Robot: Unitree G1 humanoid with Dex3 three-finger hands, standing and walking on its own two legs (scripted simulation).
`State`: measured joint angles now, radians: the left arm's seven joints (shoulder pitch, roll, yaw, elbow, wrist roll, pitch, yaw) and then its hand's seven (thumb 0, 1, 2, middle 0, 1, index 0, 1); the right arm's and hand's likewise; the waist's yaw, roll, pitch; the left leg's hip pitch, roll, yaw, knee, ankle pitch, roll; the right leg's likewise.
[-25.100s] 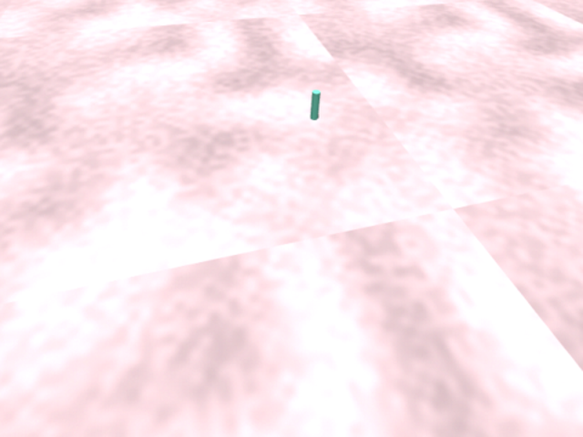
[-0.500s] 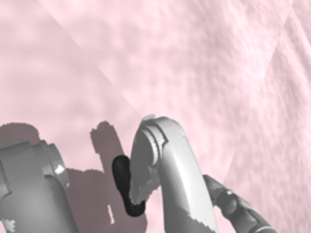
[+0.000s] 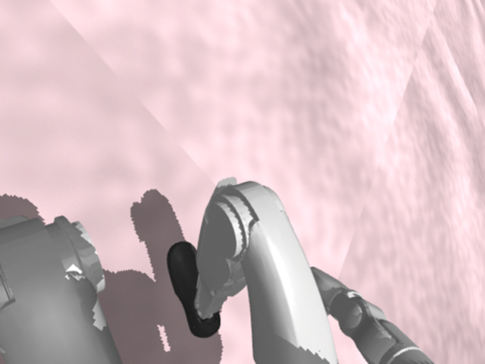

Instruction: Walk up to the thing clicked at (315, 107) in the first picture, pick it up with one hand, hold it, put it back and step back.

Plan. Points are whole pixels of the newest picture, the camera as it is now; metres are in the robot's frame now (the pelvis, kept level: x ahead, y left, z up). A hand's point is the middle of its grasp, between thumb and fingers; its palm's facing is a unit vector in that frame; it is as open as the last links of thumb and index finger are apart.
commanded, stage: loosen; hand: left
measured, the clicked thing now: out of the picture +0.41 +0.37 -0.19
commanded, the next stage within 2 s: open in 0.16 s
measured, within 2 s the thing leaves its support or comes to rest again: neither
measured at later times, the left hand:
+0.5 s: hand out of the picture +0.42 +0.36 -0.18, palm faces +0.57 -0.82 +0.00, open 8.5 cm
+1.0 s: hand out of the picture +0.42 +0.36 -0.18, palm faces +0.57 -0.82 +0.00, open 14.4 cm
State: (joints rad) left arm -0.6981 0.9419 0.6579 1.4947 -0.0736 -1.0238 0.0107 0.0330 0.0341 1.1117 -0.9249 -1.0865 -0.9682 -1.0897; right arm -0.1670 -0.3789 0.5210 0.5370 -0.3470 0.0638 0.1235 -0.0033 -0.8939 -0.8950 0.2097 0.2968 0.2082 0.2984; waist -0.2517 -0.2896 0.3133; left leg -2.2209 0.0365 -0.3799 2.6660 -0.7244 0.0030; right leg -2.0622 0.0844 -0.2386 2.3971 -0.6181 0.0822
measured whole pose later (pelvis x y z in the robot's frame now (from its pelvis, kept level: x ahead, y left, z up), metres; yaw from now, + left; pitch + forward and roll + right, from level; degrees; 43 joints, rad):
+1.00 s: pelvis +0.00 +0.00 +0.00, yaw +0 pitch +12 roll -19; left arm -0.70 0.95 0.64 1.49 -0.08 -1.03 0.02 0.00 -0.33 0.24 -0.42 -0.30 -0.42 -0.30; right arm -0.17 -0.38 0.53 0.53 -0.35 0.07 0.12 0.00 -0.90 -0.89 0.21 0.30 0.21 0.30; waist -0.25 -0.29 0.31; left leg -2.21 0.04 -0.39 2.67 -0.72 0.01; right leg -2.05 0.09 -0.25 2.39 -0.61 0.08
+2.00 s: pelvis +0.02 -0.02 +0.16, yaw +12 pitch +32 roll -5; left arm -0.11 0.53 0.43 0.44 0.04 -0.06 0.02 -0.01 -0.54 0.06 -0.06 -0.05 -0.06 -0.06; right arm 0.07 -0.26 0.01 0.55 0.05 0.14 0.01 0.01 -0.91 -0.90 0.21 0.30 0.21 0.30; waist -0.01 0.00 -0.10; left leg -1.95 0.06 -0.08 2.05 -0.67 0.00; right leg -1.89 0.00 -0.05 1.98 -0.65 0.03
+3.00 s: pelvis +0.11 +0.00 +0.43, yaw +17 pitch +9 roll -2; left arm 0.49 0.21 -0.02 -0.02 0.00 0.28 0.16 -0.01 -0.54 0.06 -0.06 -0.05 -0.06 -0.06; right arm 0.27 -0.20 0.04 0.47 0.01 -0.10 -0.18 0.01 -0.90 -0.90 0.21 0.30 0.21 0.30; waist -0.02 0.03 -0.10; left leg -0.65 0.05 -0.03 0.99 -0.49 -0.02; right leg -0.60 -0.02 -0.06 0.93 -0.48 0.02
